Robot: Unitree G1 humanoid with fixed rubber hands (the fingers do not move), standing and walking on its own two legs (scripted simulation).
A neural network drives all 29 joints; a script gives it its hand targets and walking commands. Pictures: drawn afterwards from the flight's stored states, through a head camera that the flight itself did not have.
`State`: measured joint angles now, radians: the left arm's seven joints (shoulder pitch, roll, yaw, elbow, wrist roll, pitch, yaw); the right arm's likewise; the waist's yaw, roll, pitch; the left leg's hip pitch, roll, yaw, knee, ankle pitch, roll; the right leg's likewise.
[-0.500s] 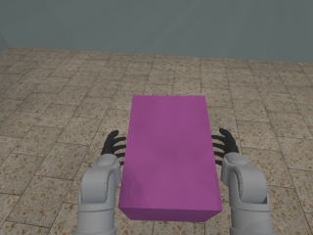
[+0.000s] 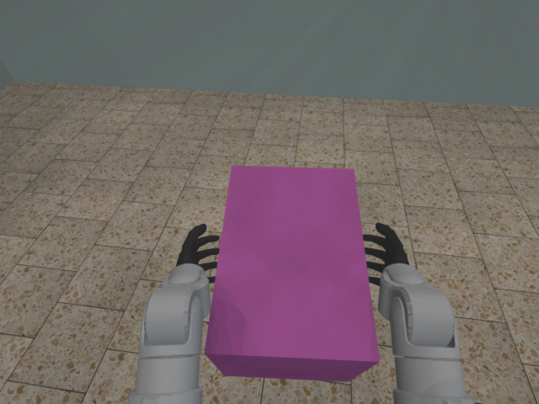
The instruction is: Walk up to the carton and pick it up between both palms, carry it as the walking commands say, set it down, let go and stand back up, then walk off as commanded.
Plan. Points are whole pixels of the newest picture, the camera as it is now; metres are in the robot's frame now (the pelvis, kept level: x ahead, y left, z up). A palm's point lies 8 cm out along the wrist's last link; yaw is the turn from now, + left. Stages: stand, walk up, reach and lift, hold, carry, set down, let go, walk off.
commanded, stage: carry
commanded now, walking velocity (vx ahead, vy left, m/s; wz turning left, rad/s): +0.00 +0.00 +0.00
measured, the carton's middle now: (289, 272) +0.33 +0.00 +0.00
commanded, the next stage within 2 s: hold in 0.36 s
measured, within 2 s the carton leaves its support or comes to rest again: neither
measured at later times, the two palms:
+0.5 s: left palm (201, 294) +0.27 +0.13 +0.03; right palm (397, 304) +0.26 -0.16 +0.03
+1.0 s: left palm (189, 277) +0.31 +0.16 +0.02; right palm (374, 290) +0.29 -0.13 +0.02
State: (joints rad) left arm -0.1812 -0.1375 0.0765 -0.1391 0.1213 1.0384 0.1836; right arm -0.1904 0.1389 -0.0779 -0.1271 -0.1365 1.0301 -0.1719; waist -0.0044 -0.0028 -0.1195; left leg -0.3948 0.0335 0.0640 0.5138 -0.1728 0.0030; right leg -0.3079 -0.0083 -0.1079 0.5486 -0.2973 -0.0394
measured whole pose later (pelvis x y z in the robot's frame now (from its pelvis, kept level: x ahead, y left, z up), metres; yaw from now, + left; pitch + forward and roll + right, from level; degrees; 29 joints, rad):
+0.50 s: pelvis +0.00 +0.00 +0.00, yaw -4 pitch -3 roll +0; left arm -0.11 -0.13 0.10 0.05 0.19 0.78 0.09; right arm -0.14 0.13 -0.08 0.12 -0.19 0.76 -0.11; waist 0.00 -0.01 0.03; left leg -0.24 0.01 -0.01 0.48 -0.17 0.00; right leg -0.17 0.02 -0.05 0.50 -0.27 -0.04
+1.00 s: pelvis -0.01 +0.03 +0.00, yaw -9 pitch -3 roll +1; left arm -0.39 -0.19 0.42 0.46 0.38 0.59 0.03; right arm -0.42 0.20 -0.38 0.56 -0.37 0.52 0.01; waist 0.07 -0.03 0.01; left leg -0.26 -0.02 0.02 0.52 -0.21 0.02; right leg -0.24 0.02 0.06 0.56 -0.27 -0.01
